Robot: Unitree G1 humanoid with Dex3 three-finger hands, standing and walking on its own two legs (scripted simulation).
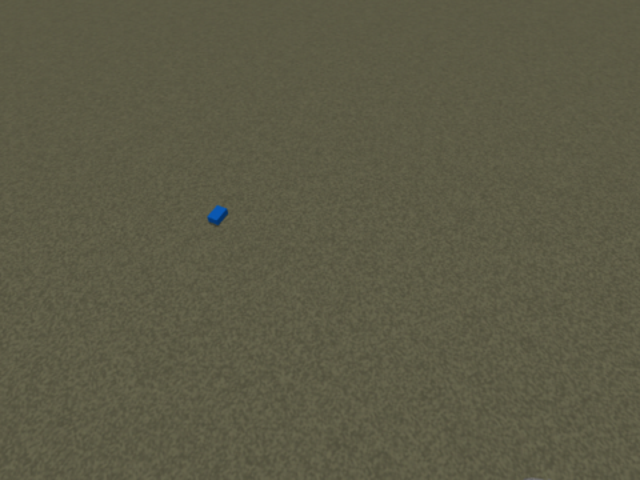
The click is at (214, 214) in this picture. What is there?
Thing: small box
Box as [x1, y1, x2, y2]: [207, 205, 227, 224]
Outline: 217,205 207,216 209,221 218,224 227,213 226,208
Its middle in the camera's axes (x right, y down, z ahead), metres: -0.42 -0.11 +1.69
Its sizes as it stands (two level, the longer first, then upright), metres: 0.076 0.051 0.031
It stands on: the floor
